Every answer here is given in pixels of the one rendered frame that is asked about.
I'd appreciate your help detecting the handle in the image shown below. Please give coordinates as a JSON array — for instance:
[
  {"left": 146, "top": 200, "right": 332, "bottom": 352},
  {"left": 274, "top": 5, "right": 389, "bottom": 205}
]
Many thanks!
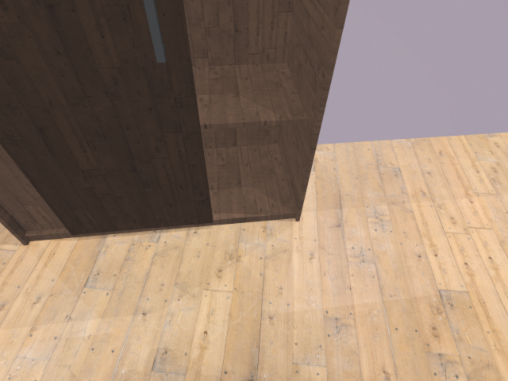
[{"left": 143, "top": 0, "right": 166, "bottom": 63}]

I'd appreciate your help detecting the wardrobe door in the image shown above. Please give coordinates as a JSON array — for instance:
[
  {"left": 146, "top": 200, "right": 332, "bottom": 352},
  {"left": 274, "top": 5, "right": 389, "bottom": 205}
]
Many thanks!
[
  {"left": 0, "top": 0, "right": 213, "bottom": 235},
  {"left": 0, "top": 145, "right": 66, "bottom": 231}
]

